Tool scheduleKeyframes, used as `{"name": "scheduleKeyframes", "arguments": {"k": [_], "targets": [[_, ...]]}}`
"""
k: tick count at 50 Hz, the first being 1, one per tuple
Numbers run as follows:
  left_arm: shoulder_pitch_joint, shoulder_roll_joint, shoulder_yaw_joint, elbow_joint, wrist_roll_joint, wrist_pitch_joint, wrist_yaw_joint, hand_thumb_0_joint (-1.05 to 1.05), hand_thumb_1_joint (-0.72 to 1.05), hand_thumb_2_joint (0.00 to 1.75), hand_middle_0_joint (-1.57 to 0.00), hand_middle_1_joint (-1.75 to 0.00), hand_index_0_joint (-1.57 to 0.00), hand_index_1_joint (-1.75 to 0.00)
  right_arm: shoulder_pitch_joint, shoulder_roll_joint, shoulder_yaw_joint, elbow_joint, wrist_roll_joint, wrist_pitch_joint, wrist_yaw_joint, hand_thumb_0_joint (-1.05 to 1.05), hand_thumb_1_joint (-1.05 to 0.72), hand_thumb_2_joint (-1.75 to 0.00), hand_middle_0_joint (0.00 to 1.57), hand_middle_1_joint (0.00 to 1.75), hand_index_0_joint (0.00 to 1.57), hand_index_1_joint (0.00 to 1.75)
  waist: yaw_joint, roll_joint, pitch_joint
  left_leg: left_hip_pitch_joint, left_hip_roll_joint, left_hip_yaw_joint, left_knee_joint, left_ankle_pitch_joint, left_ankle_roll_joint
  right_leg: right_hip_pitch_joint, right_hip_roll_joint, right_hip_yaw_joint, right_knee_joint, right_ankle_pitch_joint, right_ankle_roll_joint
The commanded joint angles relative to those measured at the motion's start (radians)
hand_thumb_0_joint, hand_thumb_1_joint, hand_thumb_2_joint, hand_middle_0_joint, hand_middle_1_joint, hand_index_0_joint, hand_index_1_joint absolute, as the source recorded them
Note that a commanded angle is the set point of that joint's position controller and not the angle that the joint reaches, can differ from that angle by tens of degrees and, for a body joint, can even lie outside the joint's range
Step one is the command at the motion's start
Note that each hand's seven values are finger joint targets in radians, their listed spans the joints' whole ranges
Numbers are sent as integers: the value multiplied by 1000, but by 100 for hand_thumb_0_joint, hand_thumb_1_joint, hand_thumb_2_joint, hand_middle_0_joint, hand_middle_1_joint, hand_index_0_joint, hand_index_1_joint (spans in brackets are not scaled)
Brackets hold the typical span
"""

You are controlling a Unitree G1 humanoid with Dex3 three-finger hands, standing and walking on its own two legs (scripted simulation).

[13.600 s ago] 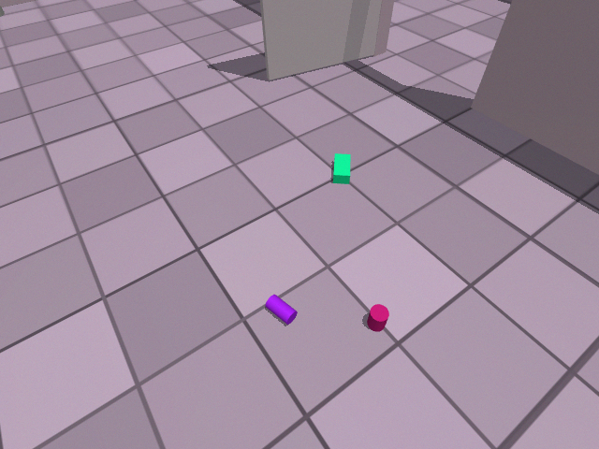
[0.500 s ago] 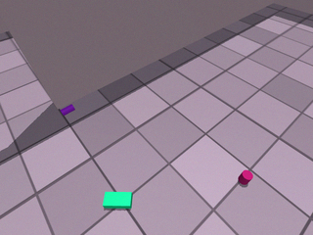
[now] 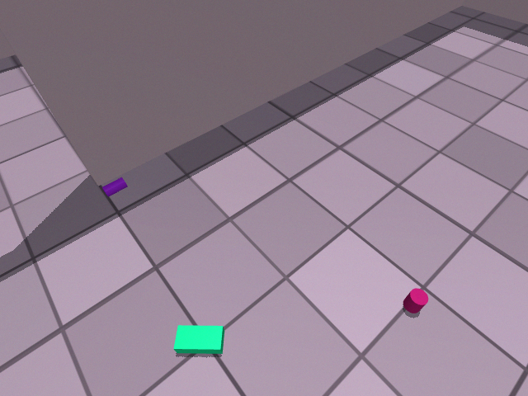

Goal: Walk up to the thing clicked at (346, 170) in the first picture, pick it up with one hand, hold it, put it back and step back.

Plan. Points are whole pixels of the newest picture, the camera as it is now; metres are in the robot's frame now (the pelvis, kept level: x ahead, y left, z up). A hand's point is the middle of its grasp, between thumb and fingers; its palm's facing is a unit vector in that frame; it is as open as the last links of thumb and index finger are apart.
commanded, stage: stand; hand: left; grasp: from above
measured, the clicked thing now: (200, 339) +0.42 +0.27 -0.75
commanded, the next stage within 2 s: rise first in 0.04 s
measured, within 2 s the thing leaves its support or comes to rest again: neither
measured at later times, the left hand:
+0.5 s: hand out of the picture +0.15 +0.26 -0.18, palm faces -0.07 -0.92 -0.39, open 11.1 cm
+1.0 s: hand out of the picture +0.11 +0.27 -0.24, palm faces -0.19 -0.86 -0.48, open 14.2 cm
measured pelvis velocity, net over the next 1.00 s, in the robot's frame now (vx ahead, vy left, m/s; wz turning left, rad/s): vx -0.02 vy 0.02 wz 0.00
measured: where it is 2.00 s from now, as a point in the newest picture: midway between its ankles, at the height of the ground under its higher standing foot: outside the picture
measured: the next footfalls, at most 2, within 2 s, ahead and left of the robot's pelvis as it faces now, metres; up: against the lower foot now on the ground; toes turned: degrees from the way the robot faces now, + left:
none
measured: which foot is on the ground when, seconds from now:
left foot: down 0.00-1.00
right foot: down 0.00-1.00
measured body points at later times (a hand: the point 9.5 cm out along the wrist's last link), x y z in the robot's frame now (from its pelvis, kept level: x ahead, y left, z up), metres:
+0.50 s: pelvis -0.02 +0.01 -0.03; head +0.04 +0.01 +0.41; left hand +0.15 +0.31 -0.15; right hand +0.08 -0.25 -0.16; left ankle -0.01 +0.15 -0.75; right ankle -0.02 -0.13 -0.75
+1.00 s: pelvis -0.02 +0.02 -0.11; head +0.08 +0.04 +0.33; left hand +0.12 +0.32 -0.21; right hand +0.16 -0.23 -0.19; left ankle -0.01 +0.15 -0.75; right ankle -0.02 -0.13 -0.75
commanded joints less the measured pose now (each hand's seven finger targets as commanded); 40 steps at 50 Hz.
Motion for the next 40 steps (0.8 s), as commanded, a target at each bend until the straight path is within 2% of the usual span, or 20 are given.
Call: {"name": "scheduleKeyframes", "arguments": {"k": [1, 6, 7, 8, 9, 10, 11, 12, 13, 15, 16, 17, 18, 21, 23, 25, 28, 30, 34, 40], "targets": [[-29, 218, 49, -54, 3, -24, 15, 0, 90, 90, -20, -30, -20, -30, -23, -212, -38, -59, 3, -21, -10, 0, -90, -90, 20, 30, 20, 30, 1, -3, -67, 9, 84, -50, -36, 181, 49, 1, -104, 64, -54, 200, -40], [-19, 214, 49, -53, 3, -24, 13, 0, 90, 90, -20, -30, -20, -30, -26, -213, -38, -60, 4, -23, -8, 0, -90, -90, 20, 30, 20, 30, 3, 11, -65, 6, 84, -53, -40, 171, 47, -2, -101, 62, -55, 181, -41], [-25, 213, 49, -54, 2, -24, 12, 0, 82, 91, -16, -38, -17, -38, -26, -214, -38, -60, 4, -24, -9, 0, -92, -91, 20, 30, 20, 30, 3, 16, -67, 6, 84, -51, -39, 165, 48, 4, -104, 68, -56, 180, -42], [-376, 19, 43, -405, -41, -116, 24, 0, 74, 93, -24, -46, -21, -46, -22, -41, 3, -339, 71, -73, -26, 0, -98, -92, 20, 30, 20, 30, -106, 56, -20, -122, -53, 72, 41, 23, 43, -215, 14, -15, 6, 97, -23], [-462, 91, 73, -338, -36, -106, 29, 0, 66, 95, -22, -54, -19, -54, 32, -72, -3, -283, 71, -74, -36, 0, -92, -90, 20, 30, 20, 30, -73, 34, -58, -118, -52, 67, 50, -3, 46, -161, 12, -24, 9, 57, -20], [-290, 179, 137, -153, -14, -66, 34, 0, 58, 98, -18, -62, -15, -62, 57, -107, -16, -268, 68, -66, -43, 0, -92, -91, 20, 30, 20, 30, -58, -18, -29, -165, -53, 59, 74, -22, 49, -182, 24, -37, 21, 18, -25], [-213, 200, 160, -108, -1, -54, 19, 0, 50, 97, -15, -70, -14, -70, 65, -106, -32, -293, 66, -57, -41, 0, -90, -90, 20, 30, 20, 30, -25, -20, -41, -191, -47, 61, 102, -4, 47, -186, 25, -41, 49, 19, -26], [-258, 202, 155, -124, 22, -54, 6, 0, 42, 95, -13, -78, -13, -78, 78, -107, -48, -318, 56, -58, -45, 0, -91, -90, 20, 30, 20, 30, -33, -36, -104, -197, -50, 60, 140, 19, 52, -198, 25, -36, 85, 44, -26], [-289, 252, 186, -147, 45, -64, -3, 0, 34, 94, -13, -84, -14, -83, 94, -106, -63, -322, 53, -65, -51, 0, -90, -90, 20, 30, 20, 30, -21, -19, -181, -199, -49, 53, 168, 59, 51, -187, 17, -31, 124, 97, -22], [-165, 222, 194, -53, 107, -48, -33, 0, 18, 95, -7, -98, -10, -95, 127, -98, -79, -353, 37, -73, -44, 0, -92, -90, 20, 30, 20, 30, -16, -26, -241, -260, -58, 45, 254, 113, 48, -219, 20, -34, 208, 148, -23], [-105, 217, 216, -52, 136, -40, -39, 0, 10, 95, -7, -100, -10, -97, 135, -93, -90, -375, 29, -74, -38, 0, -92, -90, 20, 30, 20, 30, 18, -1, -281, -291, -65, 48, 287, 125, 46, -215, 17, -31, 242, 151, -27], [-83, 228, 242, -100, 143, -36, -38, 0, 2, 96, -8, -102, -10, -100, 138, -87, -96, -398, 29, -74, -33, 0, -94, -91, 20, 30, 20, 30, 39, 25, -320, -288, -67, 49, 299, 141, 41, -210, 19, -30, 264, 156, -30], [-77, 211, 235, -153, 151, -26, -32, 0, -6, 96, -6, -105, -9, -102, 128, -81, -98, -432, 29, -74, -31, 0, -93, -91, 20, 30, 20, 30, 45, 63, -358, -277, -69, 49, 301, 141, 36, -211, 21, -30, 273, 146, -33], [-84, 133, 191, -191, 168, 40, -11, 0, -28, 99, -5, -108, -7, -106, 105, -73, -95, -491, 39, -73, -24, 0, -92, -90, 20, 30, 20, 30, 19, 54, -272, -334, -57, 38, 314, 90, 30, -309, 29, -41, 292, 75, -35], [-118, 159, 206, -256, 175, 74, 0, 0, -39, 100, -6, -107, -6, -106, 94, -75, -100, -525, 39, -76, -21, 0, -90, -90, 20, 30, 20, 30, 10, 40, -267, -378, -46, 28, 349, 51, 28, -364, 35, -48, 326, 23, -33], [-84, 145, 204, -298, 178, 101, 6, 0, -50, 98, -6, -108, -7, -107, 92, -64, -100, -557, 39, -85, -17, 0, -89, -90, 20, 30, 20, 30, 9, 23, -271, -418, -44, 26, 387, 11, 32, -405, 34, -50, 358, -16, -32], [-91, 130, 197, -391, 189, 109, 4, 0, -56, 100, -7, -106, -6, -106, 100, -59, -100, -585, 36, -107, -15, 0, -90, -90, 20, 30, 20, 30, -11, 2, -280, -470, -41, 24, 452, -32, 37, -477, 32, -45, 418, -50, -28], [-77, 157, 224, -456, 204, 101, 8, 0, -56, 100, -6, -105, -6, -106, 105, -53, -102, -593, 31, -121, -17, 0, -89, -90, 20, 30, 20, 30, 2, 16, -317, -506, -38, 19, 496, -26, 37, -510, 31, -43, 470, -47, -29], [7, 150, 223, -570, 245, 104, 12, 0, -58, 103, -6, -105, -5, -106, 110, -41, -103, -626, 27, -143, -23, 0, -89, -90, 20, 30, 20, 30, -4, 57, -375, -533, -36, 27, 570, -22, 40, -555, 25, -28, 534, -33, -30], [98, 132, 216, -704, 266, 146, 21, 0, -59, 100, -7, -106, -6, -107, 97, -40, -101, -652, 23, -162, -26, 0, -91, -90, 20, 30, 20, 30, -17, 82, -390, -584, -23, 6, 627, -19, 38, -629, 30, -36, 604, -44, -32]]}}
